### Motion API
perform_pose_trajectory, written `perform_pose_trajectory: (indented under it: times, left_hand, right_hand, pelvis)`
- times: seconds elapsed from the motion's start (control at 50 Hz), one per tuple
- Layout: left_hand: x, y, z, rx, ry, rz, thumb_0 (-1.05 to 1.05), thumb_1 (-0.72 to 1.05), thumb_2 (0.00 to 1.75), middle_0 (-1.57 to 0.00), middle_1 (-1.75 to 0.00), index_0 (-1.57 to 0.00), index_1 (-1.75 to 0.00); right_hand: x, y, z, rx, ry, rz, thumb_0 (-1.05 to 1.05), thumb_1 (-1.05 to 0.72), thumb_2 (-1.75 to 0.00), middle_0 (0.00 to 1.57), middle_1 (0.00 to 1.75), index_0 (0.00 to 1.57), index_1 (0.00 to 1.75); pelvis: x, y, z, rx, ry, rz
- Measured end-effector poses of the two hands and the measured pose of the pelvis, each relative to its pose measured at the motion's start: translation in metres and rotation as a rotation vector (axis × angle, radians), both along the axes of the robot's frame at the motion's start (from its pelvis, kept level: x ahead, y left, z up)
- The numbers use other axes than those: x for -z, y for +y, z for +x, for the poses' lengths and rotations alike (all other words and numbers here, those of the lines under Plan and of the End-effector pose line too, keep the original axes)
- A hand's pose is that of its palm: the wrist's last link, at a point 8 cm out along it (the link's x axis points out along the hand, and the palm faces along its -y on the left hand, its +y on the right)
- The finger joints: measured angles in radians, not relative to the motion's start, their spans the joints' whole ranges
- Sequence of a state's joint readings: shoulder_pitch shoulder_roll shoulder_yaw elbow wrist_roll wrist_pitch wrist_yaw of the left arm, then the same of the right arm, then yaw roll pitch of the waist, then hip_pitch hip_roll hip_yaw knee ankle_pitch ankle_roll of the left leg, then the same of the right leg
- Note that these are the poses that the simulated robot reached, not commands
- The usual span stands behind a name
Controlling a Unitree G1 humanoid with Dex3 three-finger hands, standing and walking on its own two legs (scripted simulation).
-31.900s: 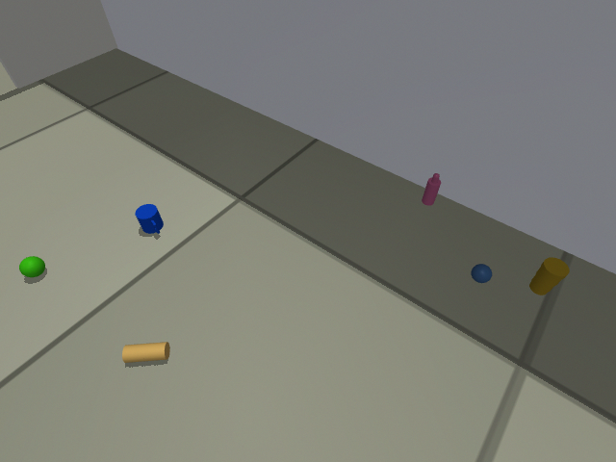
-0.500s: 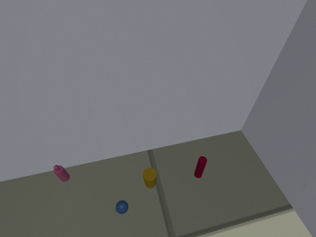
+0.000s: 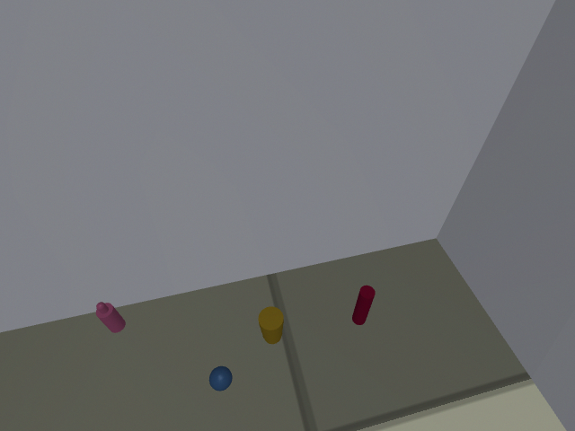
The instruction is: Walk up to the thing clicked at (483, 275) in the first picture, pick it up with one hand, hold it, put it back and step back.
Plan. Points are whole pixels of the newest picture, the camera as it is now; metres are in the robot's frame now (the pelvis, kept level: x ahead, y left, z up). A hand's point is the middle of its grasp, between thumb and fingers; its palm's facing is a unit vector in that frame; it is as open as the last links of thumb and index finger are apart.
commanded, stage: stand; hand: left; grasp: from above
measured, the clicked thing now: (220, 378) +0.42 +0.24 -0.74
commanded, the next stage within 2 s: step back in 0.14 s
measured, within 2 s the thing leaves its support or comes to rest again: neither
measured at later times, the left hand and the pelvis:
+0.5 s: hand out of the picture +0.04 +0.26 -0.17, palm faces -0.02 -0.91 -0.42, open 7.4 cm; pelvis -0.06 -0.02 -0.03, yaw +0 degrees
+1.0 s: hand out of the picture -0.06 +0.31 -0.17, palm faces +0.02 -0.92 -0.39, open 7.4 cm; pelvis -0.16 +0.03 -0.02, yaw +1 degrees
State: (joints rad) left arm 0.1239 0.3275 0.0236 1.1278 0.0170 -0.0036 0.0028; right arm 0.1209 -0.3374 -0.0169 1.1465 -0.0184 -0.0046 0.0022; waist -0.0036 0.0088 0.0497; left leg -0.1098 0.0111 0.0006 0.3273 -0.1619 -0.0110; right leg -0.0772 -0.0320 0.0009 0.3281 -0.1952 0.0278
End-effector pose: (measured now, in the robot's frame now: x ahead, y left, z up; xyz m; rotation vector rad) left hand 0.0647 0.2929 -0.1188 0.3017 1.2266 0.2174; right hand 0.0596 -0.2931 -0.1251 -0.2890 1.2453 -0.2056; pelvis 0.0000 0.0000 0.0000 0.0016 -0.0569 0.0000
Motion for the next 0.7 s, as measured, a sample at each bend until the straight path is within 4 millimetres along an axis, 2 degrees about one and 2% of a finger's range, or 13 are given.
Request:
perform_pose_trajectory:
  times: [0.18,0.38,0.5,0.58,0.7]
  left_hand:
    - [0.002,0.002,-0.004,-0.012,0.012,-0.001,0.01,0.90,0.90,-0.20,-0.30,-0.20,-0.30]
    - [0.008,0.017,-0.008,0.015,-0.015,0.068,0.01,0.90,0.90,-0.20,-0.30,-0.20,-0.30]
    - [0.010,0.009,-0.036,0.029,-0.023,0.090,0.00,0.90,0.90,-0.20,-0.30,-0.20,-0.30]
    - [0.006,0.007,-0.054,0.015,-0.011,0.083,0.01,0.90,0.90,-0.21,-0.30,-0.20,-0.30]
    - [0.008,0.019,-0.062,-0.002,-0.096,0.071,0.01,0.90,0.90,-0.21,-0.30,-0.21,-0.30]
  right_hand:
    - [0.001,-0.003,-0.001,0.009,0.010,0.002,0.01,-0.90,-0.90,0.21,0.30,0.20,0.30]
    - [0.008,-0.027,-0.002,0.005,-0.034,-0.034,0.01,-0.90,-0.90,0.21,0.30,0.21,0.30]
    - [0.020,-0.043,-0.003,-0.013,-0.076,-0.046,0.01,-0.90,-0.90,0.21,0.30,0.20,0.30]
    - [0.018,-0.038,-0.020,-0.029,-0.064,-0.044,0.01,-0.91,-0.90,0.20,0.30,0.20,0.30]
    - [0.017,-0.021,-0.068,-0.084,0.059,-0.069,0.01,-0.91,-0.90,0.20,0.30,0.20,0.30]
  pelvis:
    - [0.001,0.000,-0.002,0.000,0.009,-0.002]
    - [0.019,-0.008,-0.038,0.005,0.020,0.008]
    - [0.032,-0.017,-0.061,0.000,0.009,0.009]
    - [0.026,-0.011,-0.075,-0.014,0.020,0.008]
    - [0.026,0.003,-0.097,-0.064,0.039,-0.003]
